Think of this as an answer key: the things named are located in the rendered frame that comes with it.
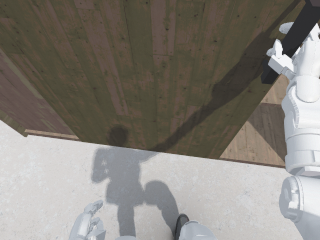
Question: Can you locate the right robot forearm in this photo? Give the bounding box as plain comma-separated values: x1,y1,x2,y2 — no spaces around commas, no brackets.
281,75,320,179

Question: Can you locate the right robot upper arm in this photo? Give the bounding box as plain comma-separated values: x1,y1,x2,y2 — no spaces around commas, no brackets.
278,175,320,240

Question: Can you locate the right robot thigh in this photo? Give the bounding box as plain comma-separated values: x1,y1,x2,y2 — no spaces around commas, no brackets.
180,222,218,240

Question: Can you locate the handle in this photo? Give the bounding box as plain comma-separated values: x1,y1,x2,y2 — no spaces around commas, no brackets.
260,0,320,85

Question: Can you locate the right robot hand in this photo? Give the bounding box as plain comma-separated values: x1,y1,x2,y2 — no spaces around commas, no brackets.
266,22,320,82

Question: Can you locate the left robot hand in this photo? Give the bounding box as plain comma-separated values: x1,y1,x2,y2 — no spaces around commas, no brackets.
69,199,106,240

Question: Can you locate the wardrobe door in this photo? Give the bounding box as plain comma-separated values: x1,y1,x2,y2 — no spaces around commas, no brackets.
0,48,76,136
0,0,320,160

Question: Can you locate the right robot shin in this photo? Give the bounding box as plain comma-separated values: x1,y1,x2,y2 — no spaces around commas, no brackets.
179,220,199,240

